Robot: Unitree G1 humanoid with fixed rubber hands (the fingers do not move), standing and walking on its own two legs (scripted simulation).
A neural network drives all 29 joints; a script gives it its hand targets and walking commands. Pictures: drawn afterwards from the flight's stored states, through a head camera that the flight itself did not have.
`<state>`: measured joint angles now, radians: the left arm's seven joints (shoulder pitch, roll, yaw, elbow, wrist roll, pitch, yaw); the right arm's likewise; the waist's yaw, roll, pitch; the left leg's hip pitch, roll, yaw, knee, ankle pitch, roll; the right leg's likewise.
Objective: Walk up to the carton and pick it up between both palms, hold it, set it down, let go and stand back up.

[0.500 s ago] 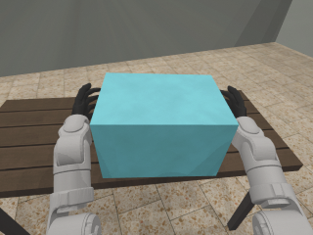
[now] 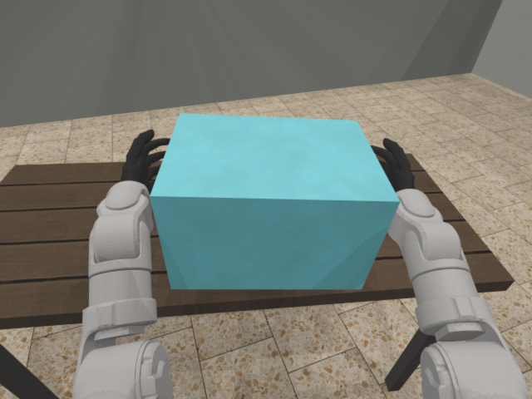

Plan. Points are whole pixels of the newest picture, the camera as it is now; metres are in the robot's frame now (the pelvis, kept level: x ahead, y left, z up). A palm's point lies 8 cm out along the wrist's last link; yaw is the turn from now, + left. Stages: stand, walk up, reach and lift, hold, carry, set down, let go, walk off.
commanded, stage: hold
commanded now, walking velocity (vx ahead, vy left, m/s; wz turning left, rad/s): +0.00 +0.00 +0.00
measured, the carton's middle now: (269, 200) +0.37 +0.00 +0.15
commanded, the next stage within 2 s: none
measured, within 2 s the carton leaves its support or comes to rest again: neither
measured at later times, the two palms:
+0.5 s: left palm (140, 185) +0.36 +0.19 +0.19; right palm (400, 192) +0.35 -0.19 +0.18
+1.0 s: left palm (141, 183) +0.36 +0.19 +0.20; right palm (402, 195) +0.35 -0.19 +0.18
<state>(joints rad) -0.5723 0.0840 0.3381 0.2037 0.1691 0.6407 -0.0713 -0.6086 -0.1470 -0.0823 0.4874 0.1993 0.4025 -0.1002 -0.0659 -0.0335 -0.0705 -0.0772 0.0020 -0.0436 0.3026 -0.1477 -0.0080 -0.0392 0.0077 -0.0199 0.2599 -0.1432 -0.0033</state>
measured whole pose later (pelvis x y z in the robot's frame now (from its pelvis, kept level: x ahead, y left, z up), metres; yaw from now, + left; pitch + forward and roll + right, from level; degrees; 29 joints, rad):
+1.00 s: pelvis +0.00 +0.00 +0.00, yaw +0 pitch -5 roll +0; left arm -0.57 0.07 0.33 0.20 0.18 0.65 -0.06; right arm -0.60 -0.15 -0.09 0.50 0.20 0.40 -0.09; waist -0.07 -0.03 -0.07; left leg -0.07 0.00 -0.04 0.30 -0.15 -0.01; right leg -0.04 0.01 -0.01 0.26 -0.14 0.00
